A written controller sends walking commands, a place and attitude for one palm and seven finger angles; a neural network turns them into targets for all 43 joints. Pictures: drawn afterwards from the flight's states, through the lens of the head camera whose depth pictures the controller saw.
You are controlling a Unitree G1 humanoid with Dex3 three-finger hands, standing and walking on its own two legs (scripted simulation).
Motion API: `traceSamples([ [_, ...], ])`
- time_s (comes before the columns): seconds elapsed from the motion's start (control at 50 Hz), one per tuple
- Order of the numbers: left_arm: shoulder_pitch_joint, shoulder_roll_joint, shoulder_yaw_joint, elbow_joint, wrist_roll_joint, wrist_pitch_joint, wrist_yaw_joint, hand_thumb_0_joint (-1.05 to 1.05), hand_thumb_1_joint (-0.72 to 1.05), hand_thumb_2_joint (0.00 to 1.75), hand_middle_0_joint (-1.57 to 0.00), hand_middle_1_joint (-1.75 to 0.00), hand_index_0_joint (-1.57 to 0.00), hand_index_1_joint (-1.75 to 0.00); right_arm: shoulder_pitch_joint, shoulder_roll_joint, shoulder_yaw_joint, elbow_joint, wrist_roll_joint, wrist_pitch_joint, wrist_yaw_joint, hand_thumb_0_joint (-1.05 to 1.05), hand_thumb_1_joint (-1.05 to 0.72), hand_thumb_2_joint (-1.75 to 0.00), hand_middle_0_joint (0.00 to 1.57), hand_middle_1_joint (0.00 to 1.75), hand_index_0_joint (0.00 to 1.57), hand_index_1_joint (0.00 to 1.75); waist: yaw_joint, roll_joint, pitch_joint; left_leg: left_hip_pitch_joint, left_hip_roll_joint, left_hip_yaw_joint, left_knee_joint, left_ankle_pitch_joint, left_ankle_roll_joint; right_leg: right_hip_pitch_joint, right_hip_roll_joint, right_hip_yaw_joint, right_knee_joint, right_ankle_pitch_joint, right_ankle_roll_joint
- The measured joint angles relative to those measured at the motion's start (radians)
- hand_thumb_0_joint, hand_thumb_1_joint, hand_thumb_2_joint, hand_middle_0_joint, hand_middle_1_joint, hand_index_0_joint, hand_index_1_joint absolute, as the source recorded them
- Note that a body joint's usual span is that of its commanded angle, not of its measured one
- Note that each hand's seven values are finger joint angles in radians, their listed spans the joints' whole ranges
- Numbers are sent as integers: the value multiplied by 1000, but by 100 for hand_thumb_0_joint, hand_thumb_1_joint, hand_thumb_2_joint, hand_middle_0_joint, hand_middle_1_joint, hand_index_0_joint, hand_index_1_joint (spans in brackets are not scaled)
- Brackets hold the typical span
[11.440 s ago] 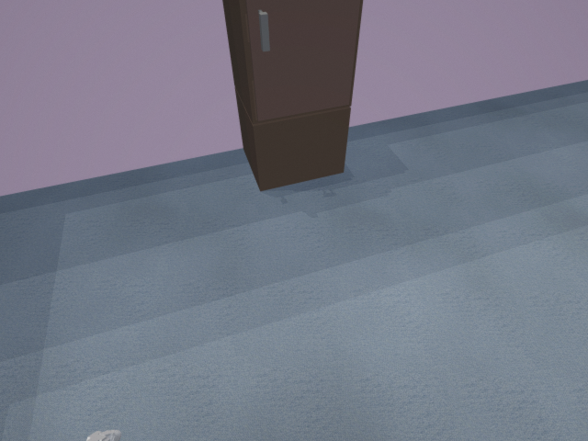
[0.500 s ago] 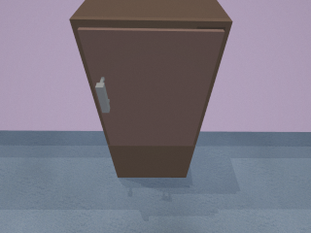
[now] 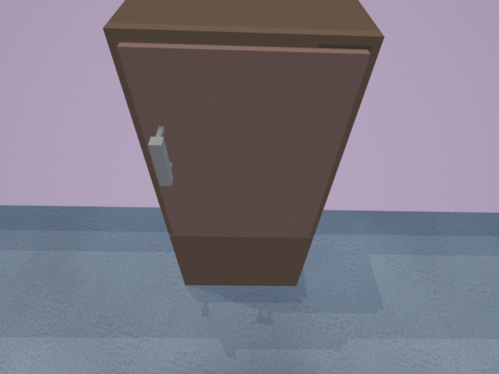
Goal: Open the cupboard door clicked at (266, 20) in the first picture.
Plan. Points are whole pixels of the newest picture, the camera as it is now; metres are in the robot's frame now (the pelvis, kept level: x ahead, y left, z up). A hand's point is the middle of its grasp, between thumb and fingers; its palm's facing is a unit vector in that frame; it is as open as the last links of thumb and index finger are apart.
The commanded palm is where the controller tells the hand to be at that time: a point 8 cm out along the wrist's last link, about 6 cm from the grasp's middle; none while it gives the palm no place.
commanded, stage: come to a stop and stand still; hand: left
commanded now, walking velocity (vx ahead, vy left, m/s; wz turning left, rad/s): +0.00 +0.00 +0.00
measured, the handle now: (163, 155) +0.53 +0.23 +0.02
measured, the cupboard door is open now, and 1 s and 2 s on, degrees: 0 0 0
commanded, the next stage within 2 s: look again from close up in 0.24 s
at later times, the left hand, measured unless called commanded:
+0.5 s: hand out of the picture +0.05 +0.19 -0.17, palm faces +0.01 -0.97 -0.23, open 7.4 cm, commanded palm none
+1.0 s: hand out of the picture +0.12 +0.20 -0.11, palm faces +0.23 -0.95 -0.21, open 7.4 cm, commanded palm +0.12 +0.24 -0.07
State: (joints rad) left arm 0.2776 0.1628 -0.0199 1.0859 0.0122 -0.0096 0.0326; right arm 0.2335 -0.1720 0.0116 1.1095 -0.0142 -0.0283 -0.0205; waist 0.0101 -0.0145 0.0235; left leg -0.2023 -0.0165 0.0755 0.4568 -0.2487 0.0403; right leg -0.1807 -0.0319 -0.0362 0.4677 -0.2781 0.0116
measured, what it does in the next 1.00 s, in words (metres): stands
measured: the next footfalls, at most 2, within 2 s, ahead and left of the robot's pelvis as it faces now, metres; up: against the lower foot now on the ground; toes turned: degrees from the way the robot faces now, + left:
none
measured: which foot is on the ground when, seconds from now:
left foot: down 0.00-1.00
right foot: down 0.00-1.00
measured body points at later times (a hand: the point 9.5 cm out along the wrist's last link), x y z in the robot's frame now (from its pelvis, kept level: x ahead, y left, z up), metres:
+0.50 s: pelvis +0.02 +0.00 +0.00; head +0.04 +0.01 +0.45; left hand +0.05 +0.24 -0.15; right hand +0.06 -0.24 -0.15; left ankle +0.00 +0.09 -0.74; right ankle -0.02 -0.13 -0.74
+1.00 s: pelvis +0.02 -0.01 +0.00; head +0.03 +0.00 +0.45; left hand +0.11 +0.25 -0.09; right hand +0.09 -0.25 -0.14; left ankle +0.00 +0.09 -0.74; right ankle -0.02 -0.12 -0.74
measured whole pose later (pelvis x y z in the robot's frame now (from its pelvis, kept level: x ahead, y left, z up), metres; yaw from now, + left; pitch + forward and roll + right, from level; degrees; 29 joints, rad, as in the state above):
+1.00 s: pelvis +0.02 -0.01 +0.00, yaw +1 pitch +0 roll +1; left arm 0.42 0.19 0.05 0.45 -0.10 0.01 0.07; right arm 0.28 -0.20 0.00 0.94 0.02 -0.16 -0.05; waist 0.02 -0.03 0.02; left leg -0.19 -0.03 0.07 0.44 -0.26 0.03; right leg -0.20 -0.05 -0.05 0.53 -0.31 -0.01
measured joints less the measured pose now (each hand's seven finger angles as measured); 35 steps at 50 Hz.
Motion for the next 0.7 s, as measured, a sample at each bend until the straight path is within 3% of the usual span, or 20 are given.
traceSamples([
  [0.38,-48,50,12,-8,-1,1,-2,0,90,90,-20,-30,-20,-30,-36,-16,1,12,-2,-1,-1,0,-91,-89,20,30,20,30,0,-5,0,35,-1,-1,-25,-14,-4,36,1,-1,-26,-14,0],
  [0.7,-49,51,12,2,-2,4,-4,0,90,90,-20,-30,-20,-30,-36,-24,1,30,-1,0,-4,0,-91,-89,20,30,20,30,-1,-11,4,54,-3,-4,-47,-10,-6,54,0,-4,-46,-12,-1],
])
